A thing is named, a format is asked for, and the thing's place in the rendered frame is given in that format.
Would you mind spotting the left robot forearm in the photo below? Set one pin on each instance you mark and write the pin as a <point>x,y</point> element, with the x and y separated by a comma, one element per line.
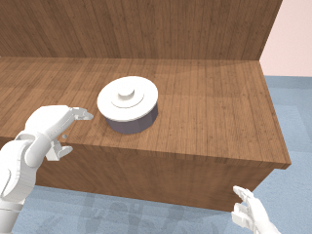
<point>19,162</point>

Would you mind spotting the pot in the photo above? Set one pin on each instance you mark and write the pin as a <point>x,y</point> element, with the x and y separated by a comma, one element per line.
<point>134,126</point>

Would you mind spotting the table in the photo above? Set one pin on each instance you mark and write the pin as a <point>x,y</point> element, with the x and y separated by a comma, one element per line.
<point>216,125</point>

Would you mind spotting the lid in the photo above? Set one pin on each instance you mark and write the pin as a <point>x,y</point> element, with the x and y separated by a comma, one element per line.
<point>119,109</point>

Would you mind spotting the right robot hand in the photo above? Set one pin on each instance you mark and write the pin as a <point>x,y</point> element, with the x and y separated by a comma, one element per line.
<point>246,216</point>

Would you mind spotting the knob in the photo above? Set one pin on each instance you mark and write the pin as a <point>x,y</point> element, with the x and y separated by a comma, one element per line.
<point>126,91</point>

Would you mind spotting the right robot forearm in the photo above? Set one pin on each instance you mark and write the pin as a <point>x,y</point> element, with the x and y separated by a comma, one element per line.
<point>264,227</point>

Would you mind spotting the left robot hand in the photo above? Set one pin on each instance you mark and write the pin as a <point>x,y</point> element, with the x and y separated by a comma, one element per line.
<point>51,121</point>

